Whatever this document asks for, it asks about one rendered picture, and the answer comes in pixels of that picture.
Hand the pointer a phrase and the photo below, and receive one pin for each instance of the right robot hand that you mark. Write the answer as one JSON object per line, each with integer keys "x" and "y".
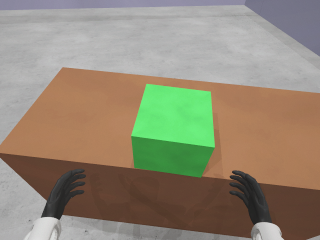
{"x": 253, "y": 196}

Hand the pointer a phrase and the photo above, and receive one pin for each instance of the carton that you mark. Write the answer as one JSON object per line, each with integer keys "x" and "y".
{"x": 174, "y": 131}

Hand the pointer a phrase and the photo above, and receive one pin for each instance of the robot left forearm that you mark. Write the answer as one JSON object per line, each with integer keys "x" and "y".
{"x": 45, "y": 228}

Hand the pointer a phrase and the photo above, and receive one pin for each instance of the pedestal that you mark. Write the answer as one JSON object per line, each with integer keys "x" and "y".
{"x": 84, "y": 119}

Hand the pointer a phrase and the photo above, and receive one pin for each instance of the robot right forearm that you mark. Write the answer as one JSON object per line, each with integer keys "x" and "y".
{"x": 266, "y": 231}

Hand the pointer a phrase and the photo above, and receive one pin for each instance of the left robot hand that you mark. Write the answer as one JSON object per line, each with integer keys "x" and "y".
{"x": 60, "y": 194}

